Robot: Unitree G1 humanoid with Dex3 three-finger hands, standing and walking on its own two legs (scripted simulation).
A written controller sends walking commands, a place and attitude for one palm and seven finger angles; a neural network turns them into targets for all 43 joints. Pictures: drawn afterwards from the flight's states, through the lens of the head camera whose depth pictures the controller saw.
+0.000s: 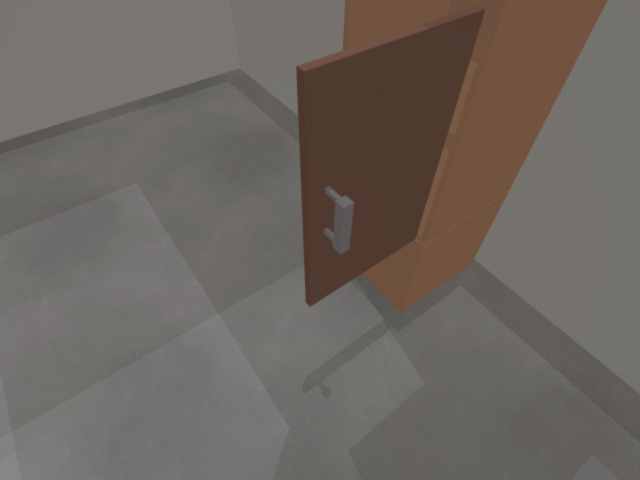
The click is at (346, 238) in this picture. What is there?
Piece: cupboard door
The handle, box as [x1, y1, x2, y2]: [324, 186, 353, 254]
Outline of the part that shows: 328,186 325,188 325,192 335,201 334,232 333,233 328,228 324,229 324,233 333,242 333,247 340,254 349,247 353,202 345,195 341,197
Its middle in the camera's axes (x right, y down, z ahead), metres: +0.03 -0.03 +0.71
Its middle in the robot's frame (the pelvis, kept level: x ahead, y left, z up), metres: +0.56 +0.00 -0.05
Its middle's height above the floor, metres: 0.73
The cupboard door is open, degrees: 91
